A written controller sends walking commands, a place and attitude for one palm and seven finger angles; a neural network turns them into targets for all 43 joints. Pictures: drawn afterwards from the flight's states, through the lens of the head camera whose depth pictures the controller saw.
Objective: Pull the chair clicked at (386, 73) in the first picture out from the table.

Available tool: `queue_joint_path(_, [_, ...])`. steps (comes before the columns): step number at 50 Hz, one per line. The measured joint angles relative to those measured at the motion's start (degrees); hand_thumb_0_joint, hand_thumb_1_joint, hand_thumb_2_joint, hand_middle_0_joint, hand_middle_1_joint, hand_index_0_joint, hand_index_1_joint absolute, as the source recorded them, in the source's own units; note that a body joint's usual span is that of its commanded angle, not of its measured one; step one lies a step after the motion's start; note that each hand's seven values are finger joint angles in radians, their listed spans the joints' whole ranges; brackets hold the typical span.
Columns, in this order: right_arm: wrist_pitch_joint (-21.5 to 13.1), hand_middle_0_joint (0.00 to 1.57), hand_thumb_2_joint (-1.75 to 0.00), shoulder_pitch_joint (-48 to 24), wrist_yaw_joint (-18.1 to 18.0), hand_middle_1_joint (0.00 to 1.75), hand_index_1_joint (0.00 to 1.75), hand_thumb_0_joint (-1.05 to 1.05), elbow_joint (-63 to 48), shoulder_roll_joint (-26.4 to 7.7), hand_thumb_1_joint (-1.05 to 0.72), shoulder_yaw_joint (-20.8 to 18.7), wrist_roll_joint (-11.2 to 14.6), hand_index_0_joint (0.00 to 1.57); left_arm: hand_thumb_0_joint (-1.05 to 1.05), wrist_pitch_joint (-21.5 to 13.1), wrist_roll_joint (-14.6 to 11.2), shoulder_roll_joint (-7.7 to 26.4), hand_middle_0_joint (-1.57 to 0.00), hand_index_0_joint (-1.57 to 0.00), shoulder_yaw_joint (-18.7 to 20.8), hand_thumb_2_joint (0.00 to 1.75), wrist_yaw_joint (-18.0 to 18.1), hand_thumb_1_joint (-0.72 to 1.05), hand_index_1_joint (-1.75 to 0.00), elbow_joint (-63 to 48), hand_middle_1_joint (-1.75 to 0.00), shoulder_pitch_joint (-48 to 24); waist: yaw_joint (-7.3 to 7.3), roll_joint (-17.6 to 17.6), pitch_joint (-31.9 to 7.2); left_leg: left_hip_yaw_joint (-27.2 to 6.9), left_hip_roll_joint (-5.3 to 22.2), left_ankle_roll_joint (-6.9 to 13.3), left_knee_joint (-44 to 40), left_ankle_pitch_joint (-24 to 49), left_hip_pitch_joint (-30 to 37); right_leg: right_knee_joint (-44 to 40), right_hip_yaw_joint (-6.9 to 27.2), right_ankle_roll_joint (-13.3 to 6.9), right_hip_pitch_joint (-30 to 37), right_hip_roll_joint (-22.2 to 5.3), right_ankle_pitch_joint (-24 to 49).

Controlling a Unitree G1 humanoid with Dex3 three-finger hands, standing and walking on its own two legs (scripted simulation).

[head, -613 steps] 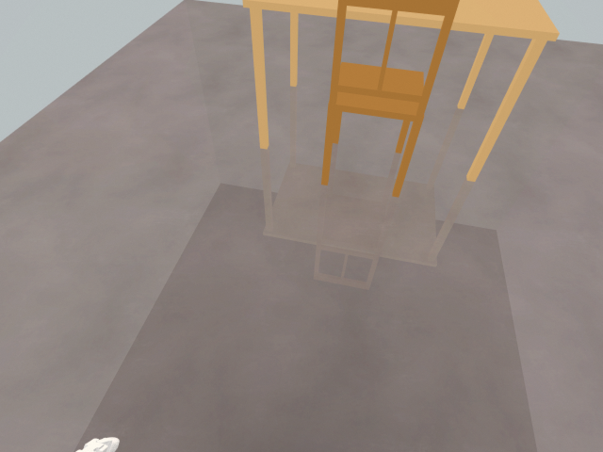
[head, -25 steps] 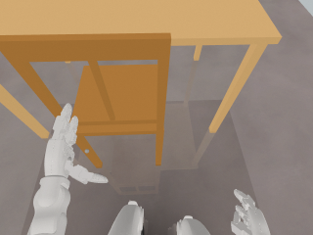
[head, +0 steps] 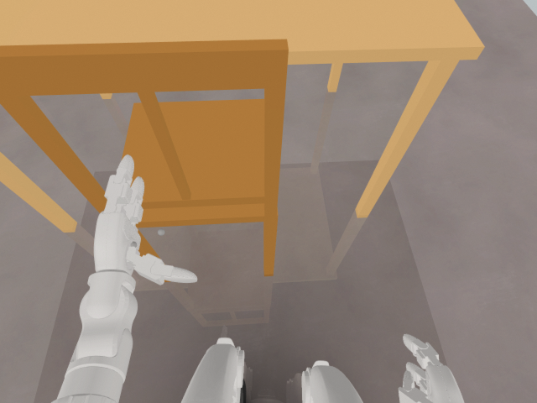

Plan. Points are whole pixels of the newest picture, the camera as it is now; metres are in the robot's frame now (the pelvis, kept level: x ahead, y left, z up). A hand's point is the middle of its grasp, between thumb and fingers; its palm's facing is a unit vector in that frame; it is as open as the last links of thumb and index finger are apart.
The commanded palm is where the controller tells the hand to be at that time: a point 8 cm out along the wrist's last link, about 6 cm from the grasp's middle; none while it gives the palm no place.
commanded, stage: aim the fingers beside a spindle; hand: left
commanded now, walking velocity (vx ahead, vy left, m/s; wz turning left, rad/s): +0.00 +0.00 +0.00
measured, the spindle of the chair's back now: (170, 153) +0.50 +0.20 +0.02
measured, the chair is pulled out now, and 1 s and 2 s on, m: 0.00 0.00 0.00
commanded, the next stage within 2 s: push the fingers through the gap in 0.94 s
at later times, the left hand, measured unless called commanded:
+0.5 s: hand (180, 214) +0.38 +0.16 +0.02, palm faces +0.13 -0.99 -0.04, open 16.9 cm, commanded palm +0.35 +0.21 +0.01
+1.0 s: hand (170, 219) +0.37 +0.18 +0.01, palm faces +0.14 -0.99 -0.02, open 16.9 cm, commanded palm +0.34 +0.22 +0.01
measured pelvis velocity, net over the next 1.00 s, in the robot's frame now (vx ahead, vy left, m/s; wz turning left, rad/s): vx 0.00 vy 0.00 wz -0.01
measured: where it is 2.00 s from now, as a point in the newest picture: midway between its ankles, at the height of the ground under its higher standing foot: outside the picture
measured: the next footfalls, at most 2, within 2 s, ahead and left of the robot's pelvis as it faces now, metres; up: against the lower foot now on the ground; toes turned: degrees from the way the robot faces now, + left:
none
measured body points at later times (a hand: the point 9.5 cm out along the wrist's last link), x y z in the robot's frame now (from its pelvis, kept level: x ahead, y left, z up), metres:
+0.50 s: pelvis -0.01 +0.00 -0.01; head +0.11 +0.00 +0.42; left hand +0.37 +0.21 +0.02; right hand +0.12 -0.26 -0.13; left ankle +0.06 +0.11 -0.63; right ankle -0.01 -0.10 -0.63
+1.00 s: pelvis +0.00 +0.00 -0.01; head +0.11 +0.01 +0.42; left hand +0.36 +0.23 +0.02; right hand +0.14 -0.25 -0.13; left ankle +0.06 +0.11 -0.63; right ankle -0.01 -0.10 -0.63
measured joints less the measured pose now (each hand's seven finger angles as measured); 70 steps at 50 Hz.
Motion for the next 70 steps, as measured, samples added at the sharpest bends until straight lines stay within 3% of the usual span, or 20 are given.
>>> queue_joint_path(21, [2.3,0.2,-0.9,0.8,0.8,0.3,0.3,0.01,1.3,-0.1,-0.9,-0.3,-0.4,0.21,-0.02,-3.1,1.7,0.5,-0.06,-0.06,1.6,0.3,2.2,-0.5,-0.08,11.3,-0.08,-10.9,-1.34,0.0,-0.6,0.0,0.3,-0.3,2.6,-0.1,-4.9,3.2,0.0,-0.3,-5.3,0.3,-0.4])
queue_joint_path(32, [4.0,0.2,-0.9,2.0,1.1,0.3,0.3,0.01,1.0,0.2,-0.9,-0.5,-0.1,0.21,-0.02,-3.5,1.1,0.6,-0.06,-0.06,3.8,0.3,1.6,-0.5,-0.08,10.6,-0.08,-7.9,-1.6,-0.2,-0.9,0.8,0.7,-0.3,1.6,-0.3,-3.8,2.5,0.9,-0.3,-4.6,0.6,-0.3])
queue_joint_path(41, [3.3,0.2,-0.9,1.2,0.8,0.3,0.3,0.01,1.3,-0.3,-0.9,-0.6,0.2,0.21,-0.02,-4.4,0.1,0.6,-0.06,-0.06,2.2,0.3,-0.2,-0.5,-0.08,10.3,-0.08,-7.0,-0.88,-0.2,-1.0,0.2,0.4,-0.2,2.1,-0.4,-3.9,2.5,0.3,-0.2,-4.2,0.4,-0.5])
queue_joint_path(55, [3.7,0.2,-0.9,-0.1,1.0,0.3,0.3,0.01,0.1,0.1,-0.9,-0.2,0.1,0.21,-0.02,-3.2,0.7,0.7,-0.06,-0.06,2.3,0.3,0.4,-0.5,-0.08,10.2,-0.08,-8.4,-1.04,-0.2,-1.0,0.2,0.3,0.2,2.6,-0.5,-4.6,2.7,0.3,0.2,-4.7,0.3,-0.4])
queue_joint_path(70, [3.9,0.2,-0.9,1.4,1.0,0.3,0.3,0.01,1.6,0.1,-0.9,-0.1,-0.3,0.21,-0.02,-3.2,1.7,2.3,-0.06,-0.06,4.7,0.3,1.0,-0.5,-0.08,17.7,-0.08,-16.6,-2.3,0.0,-1.1,0.0,0.4,0.2,3.3,-0.4,-6.4,3.2,0.1,0.2,-6.4,0.4,-0.3])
